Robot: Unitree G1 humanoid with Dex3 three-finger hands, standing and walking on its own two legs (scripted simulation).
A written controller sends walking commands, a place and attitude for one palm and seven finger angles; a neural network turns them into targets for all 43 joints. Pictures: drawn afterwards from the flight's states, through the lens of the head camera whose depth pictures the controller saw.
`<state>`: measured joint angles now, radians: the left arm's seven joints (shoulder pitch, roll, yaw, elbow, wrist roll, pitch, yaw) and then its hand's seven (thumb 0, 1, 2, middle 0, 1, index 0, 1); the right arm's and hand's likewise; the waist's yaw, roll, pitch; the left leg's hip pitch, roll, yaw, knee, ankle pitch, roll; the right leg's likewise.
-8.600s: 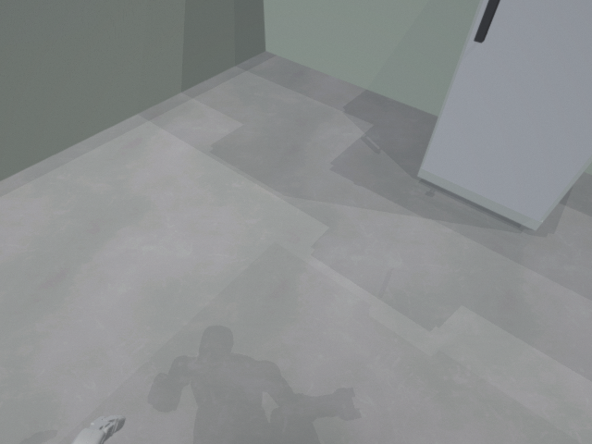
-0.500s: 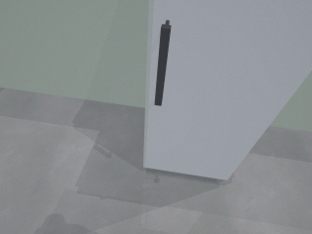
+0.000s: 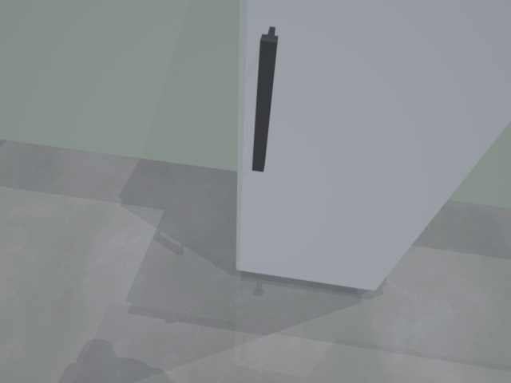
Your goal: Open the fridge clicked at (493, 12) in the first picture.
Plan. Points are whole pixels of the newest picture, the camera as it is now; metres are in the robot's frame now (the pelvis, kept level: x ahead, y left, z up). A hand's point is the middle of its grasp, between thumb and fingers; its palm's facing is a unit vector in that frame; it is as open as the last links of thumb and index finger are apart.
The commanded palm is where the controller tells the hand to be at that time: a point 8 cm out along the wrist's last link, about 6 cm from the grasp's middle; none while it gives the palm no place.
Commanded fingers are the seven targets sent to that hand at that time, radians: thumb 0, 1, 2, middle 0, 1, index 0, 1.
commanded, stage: look again from close up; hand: left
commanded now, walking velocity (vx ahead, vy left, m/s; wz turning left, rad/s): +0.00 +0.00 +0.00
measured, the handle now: (264, 107) +0.61 +0.03 +0.12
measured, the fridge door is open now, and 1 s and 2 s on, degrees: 0 0 0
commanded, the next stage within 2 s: shuffle to correct the standing spot in 0.80 s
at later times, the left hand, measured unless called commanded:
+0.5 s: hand out of the picture -0.01 +0.15 -0.18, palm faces +0.04 -0.99 -0.14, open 7.4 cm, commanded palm none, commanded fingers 0.00 0.90 0.90 -0.20 -0.30 -0.20 -0.30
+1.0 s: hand out of the picture -0.01 +0.14 -0.18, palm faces +0.04 -0.99 -0.14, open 7.4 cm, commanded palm none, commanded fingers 0.00 0.90 0.90 -0.20 -0.30 -0.20 -0.30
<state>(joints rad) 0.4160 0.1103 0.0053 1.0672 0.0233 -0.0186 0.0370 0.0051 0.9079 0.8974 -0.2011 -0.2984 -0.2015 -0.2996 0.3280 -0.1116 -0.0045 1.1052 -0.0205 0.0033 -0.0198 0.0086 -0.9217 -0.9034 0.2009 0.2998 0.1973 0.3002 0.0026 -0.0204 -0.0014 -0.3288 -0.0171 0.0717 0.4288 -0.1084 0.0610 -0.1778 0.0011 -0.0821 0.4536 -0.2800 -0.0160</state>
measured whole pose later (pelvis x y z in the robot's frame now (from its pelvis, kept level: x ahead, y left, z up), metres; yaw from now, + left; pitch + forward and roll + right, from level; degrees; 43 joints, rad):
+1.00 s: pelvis +0.03 -0.01 +0.00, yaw -1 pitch +0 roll +0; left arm 0.39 0.12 0.00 1.09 0.02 -0.02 0.03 0.01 0.91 0.90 -0.20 -0.30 -0.20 -0.30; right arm 0.30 -0.12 0.00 1.13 -0.02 -0.01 -0.03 0.01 -0.92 -0.90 0.20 0.30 0.20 0.30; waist 0.01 -0.03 0.01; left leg -0.26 -0.02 0.09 0.42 -0.15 0.05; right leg -0.11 0.00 -0.06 0.42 -0.31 -0.02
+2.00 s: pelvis +0.13 -0.12 -0.01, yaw -4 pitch +0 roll +2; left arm 0.22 0.18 0.07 0.97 0.04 0.01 0.03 0.01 0.93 0.90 -0.20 -0.30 -0.20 -0.30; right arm 0.18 -0.17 -0.06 1.01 -0.03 0.03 -0.02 -0.01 -0.93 -0.90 0.20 0.30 0.20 0.30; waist 0.01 0.02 0.09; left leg -0.35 0.09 0.15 0.59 -0.23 -0.01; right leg -0.31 -0.06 -0.06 0.63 -0.31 0.02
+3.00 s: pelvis +0.08 -0.14 +0.00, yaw -2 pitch +0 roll +0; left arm 0.34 0.09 0.01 1.14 0.02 -0.01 0.03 0.01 0.91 0.90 -0.20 -0.30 -0.20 -0.30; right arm 0.41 -0.06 0.02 1.14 -0.02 0.00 -0.04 0.00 -0.91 -0.90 0.20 0.30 0.20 0.30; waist 0.02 -0.02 0.02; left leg -0.14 0.00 0.09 0.41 -0.27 0.02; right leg -0.26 0.00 -0.12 0.40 -0.13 -0.05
